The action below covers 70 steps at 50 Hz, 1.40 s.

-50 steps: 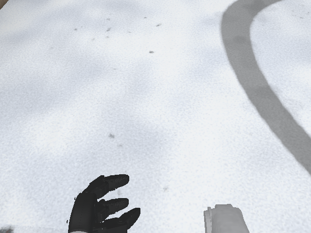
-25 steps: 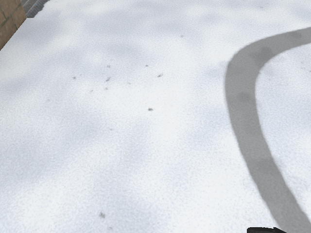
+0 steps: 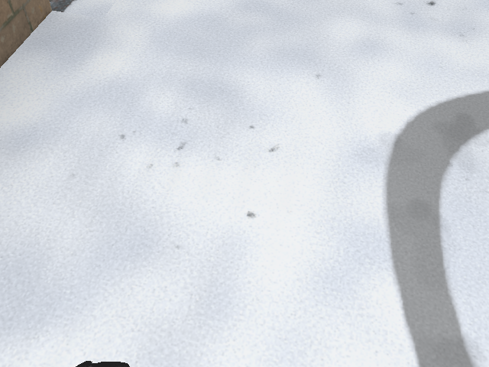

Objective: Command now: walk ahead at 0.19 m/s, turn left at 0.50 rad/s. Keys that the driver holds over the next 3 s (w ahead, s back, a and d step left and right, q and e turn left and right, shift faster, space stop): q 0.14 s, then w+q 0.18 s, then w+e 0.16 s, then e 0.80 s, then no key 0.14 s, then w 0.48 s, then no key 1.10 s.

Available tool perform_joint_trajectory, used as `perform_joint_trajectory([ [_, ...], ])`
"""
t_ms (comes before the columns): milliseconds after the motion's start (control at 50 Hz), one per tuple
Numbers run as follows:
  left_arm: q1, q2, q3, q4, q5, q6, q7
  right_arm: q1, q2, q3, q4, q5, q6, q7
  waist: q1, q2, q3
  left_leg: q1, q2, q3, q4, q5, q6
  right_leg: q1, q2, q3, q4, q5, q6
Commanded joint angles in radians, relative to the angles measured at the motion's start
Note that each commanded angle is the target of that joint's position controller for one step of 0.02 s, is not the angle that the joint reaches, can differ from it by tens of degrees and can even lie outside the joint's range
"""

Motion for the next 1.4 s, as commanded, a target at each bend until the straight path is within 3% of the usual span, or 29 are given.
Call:
perform_joint_trajectory([
  [20, 0.0, 0.065, 0.006, -0.058, -0.011, 0.008, 0.01, 0.044, -0.152, -0.038, -0.051, 0.004, 0.007, -0.006, 0.007, 0.125, -0.087, 0.016, 0.203, -0.135, 0.046, 0.8, 0.073, 0.113, 0.061, -0.061, -0.098, 0.096, -0.004],
  [80, -0.03, 0.09, 0.013, -0.085, -0.014, -0.009, 0.02, 0.037, -0.166, -0.044, -0.073, -0.011, 0.022, -0.017, 0.001, 0.123, -0.079, 0.042, 0.224, -0.212, 0.114, 0.724, 0.069, 0.156, 0.084, -0.038, -0.192, 0.043, -0.011],
  [140, 0.14, 0.125, 0.028, -0.047, -0.009, -0.037, 0.03, -0.065, -0.184, -0.052, -0.117, -0.001, 0.023, -0.019, 0.102, 0.1, -0.081, -0.05, 0.162, -0.247, 0.295, 0.591, -0.002, 0.429, 0.091, -0.022, -0.44, 0.172, -0.057],
  [160, 0.236, 0.19, 0.043, -0.045, 0.006, -0.05, 0.037, -0.053, -0.131, -0.039, -0.153, 0.01, 0.013, -0.012, 0.122, -0.015, -0.191, -0.148, 0.107, -0.201, 0.49, 0.318, -0.035, 0.637, -0.098, 0.123, -0.407, 0.372, -0.105],
  [180, 0.236, 0.26, 0.055, -0.069, 0.009, -0.035, 0.036, 0.098, -0.073, -0.029, -0.157, 0.026, 0.019, -0.019, 0.057, -0.234, -0.308, -0.337, -0.041, -0.05, 0.758, -0.442, -0.055, 0.812, -0.39, 0.421, -0.407, 0.619, -0.244],
  [200, 0.235, 0.225, 0.058, -0.064, -0.018, -0.014, 0.028, 0.125, -0.144, -0.039, -0.139, -0.017, 0.035, -0.02, 0.053, -0.242, -0.355, -0.425, 0.016, -0.017, 0.875, -0.471, -0.052, 0.765, -0.4, 0.6, -0.482, 0.277, -0.315],
  [240, 0.135, 0.098, 0.025, -0.087, -0.015, 0.002, 0.028, -0.022, -0.155, -0.043, -0.148, -0.044, 0.054, 0.003, 0.058, -0.069, -0.14, -0.47, 0.092, -0.015, 0.885, -0.277, -0.067, 0.556, -0.26, 0.415, -0.607, -0.357, -0.245],
  [280, 0.117, 0.132, 0.035, -0.072, -0.011, 0.004, 0.033, -0.047, -0.141, -0.04, -0.163, -0.043, 0.073, 0.033, 0.046, -0.134, -0.066, -0.427, 0.118, 0.012, 0.85, -0.209, -0.088, 0.433, -0.187, 0.254, -0.681, -0.355, -0.202],
  [420, 0.163, 0.157, 0.055, -0.011, -0.018, -0.017, -0.005, -0.07, -0.071, 0.004, -0.163, -0.039, 0.07, 0.06, 0.027, -0.114, -0.059, -0.203, 0.132, 0.068, 0.472, -0.135, -0.063, 0.286, -0.137, 0.063, -0.742, -0.286, -0.207],
  [480, 0.195, 0.192, 0.07, 0.009, -0.025, 0.008, -0.022, -0.088, -0.079, 0.011, -0.168, -0.033, 0.05, 0.05, 0.035, -0.093, -0.043, -0.081, 0.101, 0.127, 0.266, -0.159, -0.052, 0.249, -0.131, 0.081, -0.694, -0.337, -0.222],
  [520, 0.196, 0.156, 0.063, 0.015, -0.03, 0.021, -0.026, 0.002, -0.07, 0.015, -0.134, -0.033, 0.026, 0.03, -0.015, -0.02, -0.026, 0.119, 0.084, 0.115, 0.092, -0.076, -0.038, 0.135, -0.062, 0.057, -0.557, -0.36, -0.177],
  [540, 0.165, 0.08, 0.043, -0.012, -0.025, 0.013, -0.028, 0.068, -0.112, 0.009, -0.13, -0.045, 0.014, 0.014, -0.044, 0.096, -0.035, 0.205, 0.253, -0.091, -0.034, -0.227, -0.02, 0.04, 0.017, -0.001, -0.375, -0.336, -0.126],
  [560, 0.15, -0.021, 0.014, -0.059, -0.028, 0.001, -0.029, 0.084, -0.229, -0.012, -0.154, -0.044, 0.011, -0.004, -0.044, 0.301, -0.045, 0.229, 0.526, -0.443, -0.205, -0.45, 0.031, -0.096, 0.147, -0.1, -0.131, -0.378, -0.078],
  [580, 0.126, 0.102, 0.045, -0.06, -0.003, -0.001, -0.02, 0.078, -0.271, -0.031, -0.143, -0.044, 0.014, -0.026, -0.048, 0.225, 0.043, 0.069, 0.581, -0.486, -0.22, -0.334, 0.11, -0.088, 0.123, 0.002, -0.018, -0.357, -0.092],
  [620, 0.201, 0.14, 0.067, -0.014, -0.011, 0.006, -0.028, -0.043, -0.152, 0.001, -0.143, -0.022, 0.008, -0.029, 0.054, 0.177, 0.07, 0.034, 0.462, -0.263, -0.183, -0.06, 0.08, -0.016, 0.085, 0.022, 0.062, -0.254, -0.082],
  [680, 0.259, 0.13, 0.074, 0.027, -0.001, 0.026, -0.032, -0.108, -0.111, 0.015, -0.154, -0.016, -0.005, -0.034, 0.092, 0.146, -0.02, 0.072, 0.384, -0.019, -0.086, 0.543, 0.058, 0.061, 0.086, -0.046, 0.163, -0.165, -0.038],
  [780, 0.124, 0.061, 0.044, -0.041, -0.01, 0.054, -0.055, -0.067, -0.131, 0.001, -0.115, -0.015, 0.014, -0.035, 0.042, 0.191, -0.026, 0.07, 0.375, 0.114, -0.016, 0.595, 0.049, 0.124, 0.061, -0.095, -0.043, -0.085, -0.034],
  [860, 0.107, 0.093, 0.049, -0.078, -0.013, 0.056, -0.053, -0.063, -0.177, -0.019, -0.1, -0.012, 0.035, -0.034, 0.033, 0.191, -0.051, 0.076, 0.402, 0.119, 0.1, 0.608, 0.033, 0.243, 0.092, -0.139, -0.207, -0.127, -0.079],
  [900, 0.197, 0.103, 0.056, -0.06, -0.001, 0.038, -0.041, -0.072, -0.178, -0.022, -0.094, -0.002, 0.043, -0.037, 0.082, 0.111, -0.1, 0.04, 0.358, 0.172, 0.308, 0.579, -0.013, 0.405, 0.134, -0.148, -0.381, -0.021, -0.113],
  [920, 0.275, 0.171, 0.076, -0.052, 0.014, 0.024, -0.03, -0.035, -0.166, -0.018, -0.099, -0.005, 0.042, -0.037, 0.115, -0.015, -0.171, -0.086, 0.306, 0.212, 0.525, 0.351, -0.07, 0.577, 0.027, 0.017, -0.442, 0.17, -0.152],
  [940, 0.283, 0.329, 0.11, -0.083, 0.003, 0.021, -0.017, -0.014, -0.065, 0.009, -0.166, -0.01, 0.048, -0.027, 0.076, -0.256, -0.213, -0.405, 0.124, 0.237, 0.816, -0.394, -0.138, 0.759, -0.285, 0.454, -0.439, 0.629, -0.309],
  [960, 0.37, 0.314, 0.115, -0.06, -0.055, 0.034, -0.014, -0.064, -0.115, 0.001, -0.164, -0.031, 0.069, -0.03, 0.152, -0.185, -0.312, -0.448, 0.109, 0.056, 0.908, -0.494, -0.136, 0.781, -0.317, 0.534, -0.485, 0.614, -0.419],
  [1020, 0.188, 0.19, 0.075, -0.073, -0.039, 0.065, 0.004, -0.159, -0.136, -0.004, -0.166, -0.02, 0.072, -0.026, 0.073, -0.043, -0.06, -0.467, 0.181, 0.014, 0.821, -0.269, -0.139, 0.534, -0.148, 0.314, -0.548, 0.322, -0.316],
  [1060, 0.14, 0.177, 0.069, -0.08, -0.032, 0.067, 0.003, -0.106, -0.135, -0.003, -0.141, -0.034, 0.088, -0.023, 0.039, -0.051, -0.082, -0.377, 0.16, 0.034, 0.773, -0.209, -0.149, 0.463, -0.084, 0.244, -0.547, 0.377, -0.284],
  [1200, 0.169, 0.223, 0.089, -0.069, -0.018, 0.074, -0.006, -0.19, -0.112, 0.01, -0.169, -0.022, 0.103, -0.023, 0.079, -0.075, -0.085, -0.345, 0.135, 0.015, 0.558, -0.16, -0.149, 0.408, -0.051, 0.338, -0.583, -0.033, -0.275],
  [1300, 0.148, 0.227, 0.095, -0.073, -0.007, 0.084, -0.017, -0.186, -0.114, 0.013, -0.181, -0.006, 0.086, -0.033, 0.08, -0.096, -0.087, -0.225, 0.091, 0.018, 0.388, -0.188, -0.124, 0.382, -0.038, 0.418, -0.545, -0.02, -0.25],
  [1360, 0.122, 0.197, 0.085, -0.069, -0.026, 0.087, -0.011, -0.097, -0.111, 0.014, -0.16, -0.009, 0.066, -0.047, 0.03, -0.079, -0.084, -0.011, 0.097, 0.022, 0.073, -0.063, -0.079, 0.302, 0.018, 0.404, -0.476, -0.048, -0.162],
  [1380, 0.153, 0.15, 0.071, -0.072, -0.033, 0.082, -0.007, -0.105, -0.175, 0.003, -0.172, -0.025, 0.059, -0.055, 0.05, 0.058, -0.077, 0.034, 0.264, -0.149, -0.055, -0.141, -0.04, 0.234, 0.086, 0.329, -0.364, -0.216, -0.103],
  [1400, 0.143, 0.123, 0.065, -0.095, -0.038, 0.075, -0.002, -0.165, -0.266, -0.015, -0.199, -0.035, 0.06, -0.051, 0.061, 0.272, -0.042, 0.011, 0.481, -0.448, -0.168, -0.175, 0.056, 0.097, 0.268, 0.1, -0.17, -0.336, -0.061],
])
